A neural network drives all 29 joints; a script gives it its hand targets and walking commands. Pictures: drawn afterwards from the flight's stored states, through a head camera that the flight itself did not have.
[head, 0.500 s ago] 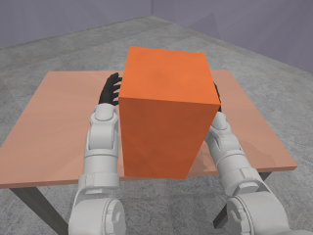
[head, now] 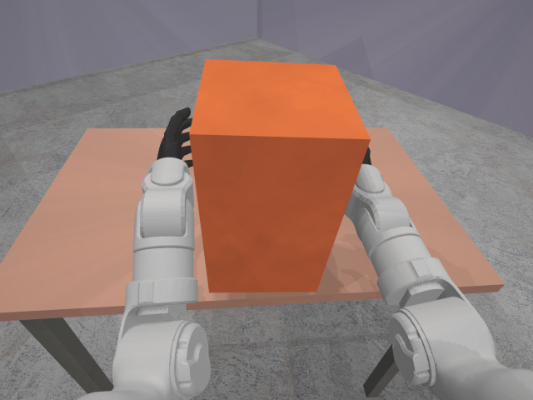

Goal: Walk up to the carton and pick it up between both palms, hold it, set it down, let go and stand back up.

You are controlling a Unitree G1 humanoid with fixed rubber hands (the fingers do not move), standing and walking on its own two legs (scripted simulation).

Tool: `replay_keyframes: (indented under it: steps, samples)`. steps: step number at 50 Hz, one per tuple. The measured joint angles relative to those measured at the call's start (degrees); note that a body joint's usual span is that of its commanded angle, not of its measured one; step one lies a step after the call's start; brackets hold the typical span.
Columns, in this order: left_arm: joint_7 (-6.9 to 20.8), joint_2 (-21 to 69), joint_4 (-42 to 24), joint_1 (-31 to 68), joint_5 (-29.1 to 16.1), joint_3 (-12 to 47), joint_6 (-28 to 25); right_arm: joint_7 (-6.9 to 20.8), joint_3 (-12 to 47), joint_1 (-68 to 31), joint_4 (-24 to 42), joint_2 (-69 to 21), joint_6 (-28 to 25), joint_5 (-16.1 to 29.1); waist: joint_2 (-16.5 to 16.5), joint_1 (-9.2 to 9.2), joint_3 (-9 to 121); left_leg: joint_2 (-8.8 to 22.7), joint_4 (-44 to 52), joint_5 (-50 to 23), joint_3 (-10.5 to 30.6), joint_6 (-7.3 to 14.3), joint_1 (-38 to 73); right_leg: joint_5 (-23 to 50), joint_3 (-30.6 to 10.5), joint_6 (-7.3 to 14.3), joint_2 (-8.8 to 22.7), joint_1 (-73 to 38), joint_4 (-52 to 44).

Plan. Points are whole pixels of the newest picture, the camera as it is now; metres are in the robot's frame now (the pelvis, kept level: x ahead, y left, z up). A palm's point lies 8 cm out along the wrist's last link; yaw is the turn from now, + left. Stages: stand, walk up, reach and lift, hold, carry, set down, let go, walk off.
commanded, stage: reach and lift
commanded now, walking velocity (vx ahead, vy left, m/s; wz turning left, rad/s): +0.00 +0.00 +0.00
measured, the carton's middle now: (267, 188) +0.36 -0.01 +0.18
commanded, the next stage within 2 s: hold in 1.46 s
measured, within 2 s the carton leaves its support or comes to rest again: neither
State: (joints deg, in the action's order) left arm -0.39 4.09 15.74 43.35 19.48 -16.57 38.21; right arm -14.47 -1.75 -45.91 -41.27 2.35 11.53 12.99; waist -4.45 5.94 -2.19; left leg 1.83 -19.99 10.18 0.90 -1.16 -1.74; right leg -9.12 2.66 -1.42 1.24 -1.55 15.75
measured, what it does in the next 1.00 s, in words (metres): stands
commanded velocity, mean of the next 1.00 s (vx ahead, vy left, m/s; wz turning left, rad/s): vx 0.00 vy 0.00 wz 0.00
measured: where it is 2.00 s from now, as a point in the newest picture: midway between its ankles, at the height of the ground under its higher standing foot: outside the picture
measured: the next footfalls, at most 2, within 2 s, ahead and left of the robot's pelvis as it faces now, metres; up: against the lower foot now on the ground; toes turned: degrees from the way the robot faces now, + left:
none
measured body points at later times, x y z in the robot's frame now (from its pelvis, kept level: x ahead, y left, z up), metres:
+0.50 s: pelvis +0.00 +0.00 +0.00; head -0.06 +0.03 +0.44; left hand +0.40 +0.12 +0.26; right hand +0.39 -0.15 +0.26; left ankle +0.02 +0.13 -0.75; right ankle +0.00 -0.13 -0.75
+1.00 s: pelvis +0.01 -0.01 +0.00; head -0.07 +0.02 +0.44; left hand +0.41 +0.12 +0.29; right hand +0.40 -0.15 +0.30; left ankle +0.02 +0.13 -0.75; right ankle +0.00 -0.13 -0.75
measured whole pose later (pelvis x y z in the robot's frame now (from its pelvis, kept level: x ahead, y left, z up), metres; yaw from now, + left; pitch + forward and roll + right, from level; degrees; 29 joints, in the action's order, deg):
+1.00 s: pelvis +0.01 -0.01 +0.00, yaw +0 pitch -4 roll -2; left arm -1.3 -2.1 26.4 57.2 12.9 -19.9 49.9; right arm -20.1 3.7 -63.5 -47.3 8.8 31.4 24.7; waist -0.9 5.6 6.9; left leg 2.9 -22.2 11.6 1.8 -1.8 -6.3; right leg -9.3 2.1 -0.8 -0.3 1.9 15.6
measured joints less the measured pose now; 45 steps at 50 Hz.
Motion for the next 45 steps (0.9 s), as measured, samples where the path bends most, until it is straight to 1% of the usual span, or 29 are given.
replay_keyframes:
  steps: [6,18,24,38,45]
  samples:
    - [-0.2,-0.3,0.7,2.3,0.0,-1.0,2.3,-0.2,0.8,-2.8,-1.0,1.2,2.7,1.5,0.6,-0.18,0.7,0.1,0.0,0.0,-0.2,0.1,0.0,0.2,-0.3,0.0,-0.1,0.0,-0.2]
    - [-0.5,-1.8,1.8,5.3,-1.6,-2.0,6.3,-1.5,2.4,-7.4,-1.9,2.8,8.3,4.6,1.4,0.26,3.1,0.3,-0.4,0.1,-0.2,-0.1,-0.9,0.3,-0.4,0.1,-0.4,0.7,-0.2]
    - [-0.6,-2.8,4.7,8.4,-2.4,-2.9,8.0,-2.3,2.4,-10.5,-3.6,3.6,11.3,5.7,1.6,0.07,4.5,0.5,-0.3,0.0,-0.2,-0.2,-1.6,0.4,-0.6,0.2,-0.6,1.6,-0.1]
    - [-0.7,-5.0,9.9,12.8,-4.6,-3.8,10.1,-4.1,3.6,-16.0,-6.7,5.4,16.3,8.9,2.7,-0.33,7.4,0.8,-1.0,0.4,0.1,-0.4,-3.5,0.3,-0.7,0.4,-1.1,3.1,-0.2]
    - [-0.8,-5.9,10.5,13.4,-5.9,-3.4,10.9,-5.1,4.8,-17.0,-6.5,6.0,18.2,10.5,3.3,-0.33,8.5,1.0,-1.8,1.0,0.6,-0.6,-4.4,0.0,-0.6,0.5,-1.4,3.5,-0.2]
